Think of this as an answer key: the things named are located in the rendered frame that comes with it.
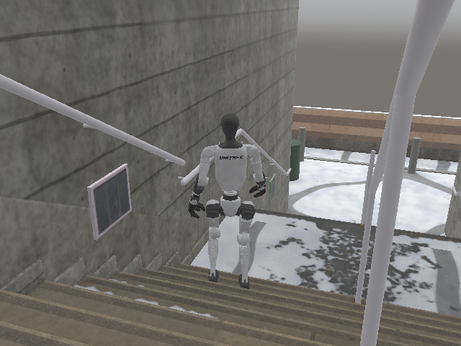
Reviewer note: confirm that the robot right upper arm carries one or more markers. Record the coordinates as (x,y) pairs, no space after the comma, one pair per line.
(253,152)

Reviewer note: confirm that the left robot forearm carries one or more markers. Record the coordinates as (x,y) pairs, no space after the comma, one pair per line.
(196,193)

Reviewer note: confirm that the robot right hand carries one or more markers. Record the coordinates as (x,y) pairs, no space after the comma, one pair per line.
(255,188)

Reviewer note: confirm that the robot left upper arm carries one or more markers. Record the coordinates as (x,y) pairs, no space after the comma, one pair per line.
(207,153)

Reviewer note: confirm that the robot left hand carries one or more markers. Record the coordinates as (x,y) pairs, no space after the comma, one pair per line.
(195,207)

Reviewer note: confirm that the robot right shin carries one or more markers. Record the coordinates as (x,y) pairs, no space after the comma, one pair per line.
(244,256)

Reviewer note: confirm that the right robot forearm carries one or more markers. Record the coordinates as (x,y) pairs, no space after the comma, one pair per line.
(261,185)

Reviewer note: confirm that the robot right thigh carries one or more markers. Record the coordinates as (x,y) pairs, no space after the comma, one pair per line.
(246,215)

